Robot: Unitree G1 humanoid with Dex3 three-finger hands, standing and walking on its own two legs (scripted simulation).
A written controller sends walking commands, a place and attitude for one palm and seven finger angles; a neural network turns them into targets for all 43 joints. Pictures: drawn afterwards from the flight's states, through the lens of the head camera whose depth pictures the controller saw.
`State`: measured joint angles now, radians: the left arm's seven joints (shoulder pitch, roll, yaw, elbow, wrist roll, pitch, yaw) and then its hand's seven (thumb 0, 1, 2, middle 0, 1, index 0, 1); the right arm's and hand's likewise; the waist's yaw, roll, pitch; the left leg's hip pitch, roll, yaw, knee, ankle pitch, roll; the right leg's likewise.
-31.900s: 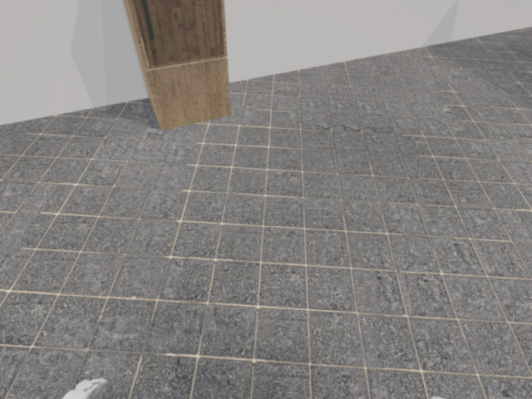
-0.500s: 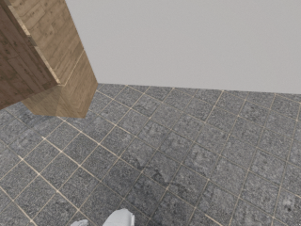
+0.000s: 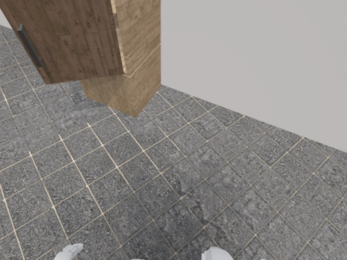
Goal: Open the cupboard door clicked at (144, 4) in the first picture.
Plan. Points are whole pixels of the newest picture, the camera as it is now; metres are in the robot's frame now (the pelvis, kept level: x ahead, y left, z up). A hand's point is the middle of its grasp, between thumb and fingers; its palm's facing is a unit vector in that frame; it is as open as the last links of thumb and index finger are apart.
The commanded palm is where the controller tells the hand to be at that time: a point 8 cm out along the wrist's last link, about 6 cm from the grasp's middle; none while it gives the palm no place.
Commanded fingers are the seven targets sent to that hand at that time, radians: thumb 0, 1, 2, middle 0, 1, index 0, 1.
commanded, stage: turn to face it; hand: left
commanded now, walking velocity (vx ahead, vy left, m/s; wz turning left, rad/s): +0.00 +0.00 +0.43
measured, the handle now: (31, 46) +0.91 +0.69 -0.11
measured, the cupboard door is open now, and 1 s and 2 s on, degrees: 41 41 41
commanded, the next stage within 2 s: take the last steps up to it in 0.32 s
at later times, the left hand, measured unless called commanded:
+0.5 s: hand out of the picture +0.01 +0.14 -0.16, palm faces +0.26 -0.93 -0.25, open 7.3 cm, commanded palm none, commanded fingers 0.00 0.90 0.90 -0.20 -0.30 -0.20 -0.30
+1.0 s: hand out of the picture +0.09 +0.23 -0.17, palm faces +0.32 -0.93 -0.19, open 7.3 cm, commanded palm none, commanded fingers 0.00 0.90 0.90 -0.20 -0.30 -0.20 -0.30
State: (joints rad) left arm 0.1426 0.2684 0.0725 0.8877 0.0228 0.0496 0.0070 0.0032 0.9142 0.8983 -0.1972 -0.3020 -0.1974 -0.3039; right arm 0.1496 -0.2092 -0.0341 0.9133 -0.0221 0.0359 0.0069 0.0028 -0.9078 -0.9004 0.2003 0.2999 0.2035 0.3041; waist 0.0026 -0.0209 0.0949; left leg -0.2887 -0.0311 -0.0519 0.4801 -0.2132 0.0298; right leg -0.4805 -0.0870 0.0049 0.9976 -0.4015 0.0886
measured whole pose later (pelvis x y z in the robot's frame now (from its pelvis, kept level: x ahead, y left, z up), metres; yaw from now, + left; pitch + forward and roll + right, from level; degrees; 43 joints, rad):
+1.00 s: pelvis +0.08 +0.03 +0.00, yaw +18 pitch +0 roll +0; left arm 0.17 0.21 0.05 1.01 0.03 0.01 -0.02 0.00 0.91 0.90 -0.20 -0.30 -0.20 -0.30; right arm 0.39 -0.15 0.00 1.08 -0.02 -0.04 -0.02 0.00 -0.92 -0.90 0.20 0.30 0.20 0.30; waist 0.00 -0.03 0.05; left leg 0.01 -0.09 0.05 0.27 -0.27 0.09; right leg -0.59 -0.11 -0.06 1.00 -0.23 0.03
